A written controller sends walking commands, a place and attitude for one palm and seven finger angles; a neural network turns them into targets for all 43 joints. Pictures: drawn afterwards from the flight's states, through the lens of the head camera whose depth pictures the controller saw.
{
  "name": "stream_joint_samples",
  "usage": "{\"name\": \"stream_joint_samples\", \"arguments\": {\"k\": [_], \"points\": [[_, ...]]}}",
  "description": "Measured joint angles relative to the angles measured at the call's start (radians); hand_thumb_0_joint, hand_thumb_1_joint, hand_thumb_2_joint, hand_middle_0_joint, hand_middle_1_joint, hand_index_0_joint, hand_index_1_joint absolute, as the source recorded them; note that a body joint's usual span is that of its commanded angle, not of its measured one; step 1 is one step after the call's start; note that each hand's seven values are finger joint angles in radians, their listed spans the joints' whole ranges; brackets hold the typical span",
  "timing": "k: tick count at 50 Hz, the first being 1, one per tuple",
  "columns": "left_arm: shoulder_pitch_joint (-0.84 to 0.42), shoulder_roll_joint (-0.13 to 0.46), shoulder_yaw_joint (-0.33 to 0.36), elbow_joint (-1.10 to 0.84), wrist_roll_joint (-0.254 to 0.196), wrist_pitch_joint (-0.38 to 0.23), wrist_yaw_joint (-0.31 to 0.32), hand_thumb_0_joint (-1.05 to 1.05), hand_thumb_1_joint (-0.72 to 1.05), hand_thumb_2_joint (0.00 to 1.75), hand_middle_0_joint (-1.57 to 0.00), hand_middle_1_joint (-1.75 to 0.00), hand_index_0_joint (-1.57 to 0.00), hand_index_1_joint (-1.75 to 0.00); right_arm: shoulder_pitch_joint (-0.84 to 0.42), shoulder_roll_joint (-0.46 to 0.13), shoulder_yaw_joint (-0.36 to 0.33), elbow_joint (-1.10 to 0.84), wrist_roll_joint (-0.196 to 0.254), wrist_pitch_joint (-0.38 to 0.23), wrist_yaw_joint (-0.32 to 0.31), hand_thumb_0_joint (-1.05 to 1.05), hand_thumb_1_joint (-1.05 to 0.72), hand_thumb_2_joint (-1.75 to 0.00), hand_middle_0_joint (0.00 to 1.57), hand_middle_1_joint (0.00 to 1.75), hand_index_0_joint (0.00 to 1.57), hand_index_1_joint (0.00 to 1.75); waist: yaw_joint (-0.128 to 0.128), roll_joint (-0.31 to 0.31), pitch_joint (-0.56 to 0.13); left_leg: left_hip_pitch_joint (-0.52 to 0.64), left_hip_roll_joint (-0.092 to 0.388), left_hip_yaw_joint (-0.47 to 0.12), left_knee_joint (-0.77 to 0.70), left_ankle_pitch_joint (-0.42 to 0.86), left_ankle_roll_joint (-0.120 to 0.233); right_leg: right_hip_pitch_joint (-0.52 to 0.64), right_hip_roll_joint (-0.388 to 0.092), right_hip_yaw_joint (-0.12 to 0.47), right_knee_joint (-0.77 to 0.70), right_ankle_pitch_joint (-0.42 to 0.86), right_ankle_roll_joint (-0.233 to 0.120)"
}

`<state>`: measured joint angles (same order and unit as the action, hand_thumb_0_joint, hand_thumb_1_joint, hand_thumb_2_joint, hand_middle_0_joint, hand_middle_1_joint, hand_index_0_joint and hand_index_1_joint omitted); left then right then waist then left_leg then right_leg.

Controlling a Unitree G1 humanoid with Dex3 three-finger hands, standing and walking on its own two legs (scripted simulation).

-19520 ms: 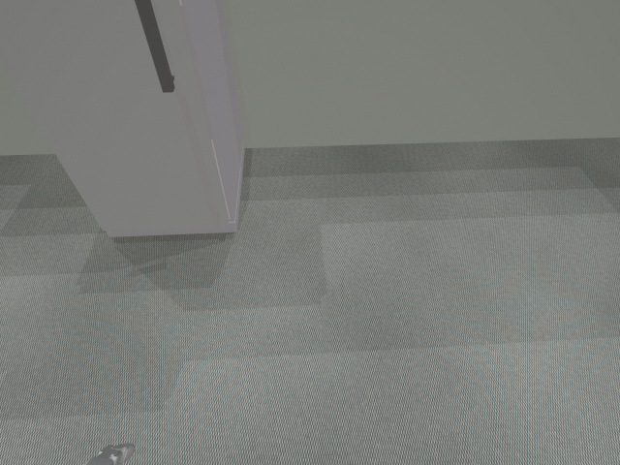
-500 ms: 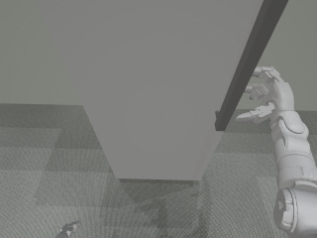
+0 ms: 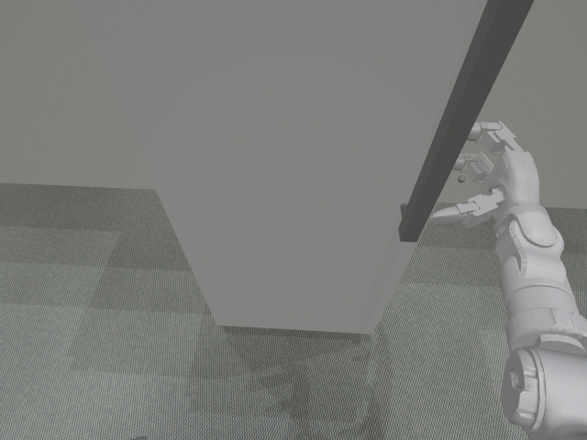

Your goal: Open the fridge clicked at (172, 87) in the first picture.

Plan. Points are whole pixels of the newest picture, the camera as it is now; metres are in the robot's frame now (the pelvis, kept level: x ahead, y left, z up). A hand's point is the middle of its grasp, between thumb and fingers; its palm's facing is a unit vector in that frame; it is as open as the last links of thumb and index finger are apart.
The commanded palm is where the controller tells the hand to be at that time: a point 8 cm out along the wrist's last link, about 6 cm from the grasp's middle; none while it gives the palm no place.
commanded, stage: slide the fingers in behind the handle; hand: right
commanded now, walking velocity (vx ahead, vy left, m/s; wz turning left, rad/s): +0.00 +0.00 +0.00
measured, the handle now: (445, 125) +0.49 -0.12 +0.19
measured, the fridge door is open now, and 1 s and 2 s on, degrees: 0 0 0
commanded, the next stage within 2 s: grip the handle and tug to test in 1.50 s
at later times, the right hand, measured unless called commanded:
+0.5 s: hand (442, 181) +0.44 -0.13 +0.13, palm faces -0.07 +1.00 -0.01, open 14.0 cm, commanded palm +0.41 -0.18 +0.14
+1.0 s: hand (423, 182) +0.44 -0.11 +0.13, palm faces -0.08 +1.00 +0.00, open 14.0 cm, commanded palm +0.41 -0.16 +0.14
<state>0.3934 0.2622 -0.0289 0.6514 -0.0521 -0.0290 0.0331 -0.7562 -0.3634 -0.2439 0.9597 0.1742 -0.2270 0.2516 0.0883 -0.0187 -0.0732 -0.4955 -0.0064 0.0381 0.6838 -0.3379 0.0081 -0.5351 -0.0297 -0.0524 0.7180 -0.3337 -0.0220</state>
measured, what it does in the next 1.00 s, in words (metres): stands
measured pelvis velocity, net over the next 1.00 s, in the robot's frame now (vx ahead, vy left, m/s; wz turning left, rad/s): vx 0.00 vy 0.02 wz -0.01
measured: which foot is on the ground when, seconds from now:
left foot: down 0.00-1.00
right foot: down 0.00-1.00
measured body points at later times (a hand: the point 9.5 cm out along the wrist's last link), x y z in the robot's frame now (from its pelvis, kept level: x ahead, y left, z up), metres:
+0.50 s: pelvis +0.00 +0.01 +0.00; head +0.04 +0.01 +0.45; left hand +0.09 +0.27 -0.11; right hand +0.44 -0.18 +0.14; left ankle +0.00 +0.12 -0.72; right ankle +0.01 -0.10 -0.72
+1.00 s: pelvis +0.00 +0.02 +0.00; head +0.04 +0.02 +0.45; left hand +0.09 +0.27 -0.11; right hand +0.44 -0.16 +0.13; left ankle +0.00 +0.12 -0.72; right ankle +0.01 -0.10 -0.72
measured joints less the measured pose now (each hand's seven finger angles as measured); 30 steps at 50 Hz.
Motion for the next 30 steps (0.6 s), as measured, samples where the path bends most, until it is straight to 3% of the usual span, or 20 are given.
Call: {"name": "stream_joint_samples", "arguments": {"k": [15,30], "points": [[-0.054,-0.005,0.0,-0.019,-0.001,-0.009,0.0,0.01,0.9,0.9,-0.21,-0.3,-0.21,-0.3,0.038,0.057,0.033,-0.077,-0.012,0.032,-0.053,-0.02,0.5,-0.3,0.3,1.21,0.3,1.2,-0.013,0.002,0.004,0.023,0.0,0.002,-0.004,-0.004,0.004,0.026,0.001,0.003,-0.012,0.002,0.005],[-0.063,-0.002,0.003,-0.022,-0.001,0.003,-0.003,0.01,0.9,0.9,-0.21,-0.3,-0.21,-0.3,0.087,0.088,0.055,-0.138,-0.004,0.048,-0.066,-0.02,0.5,-0.3,0.3,1.2,0.3,1.2,-0.026,-0.005,0.005,0.054,-0.006,0.012,-0.016,-0.006,0.017,0.059,-0.004,0.013,-0.034,0.008,0.018]]}}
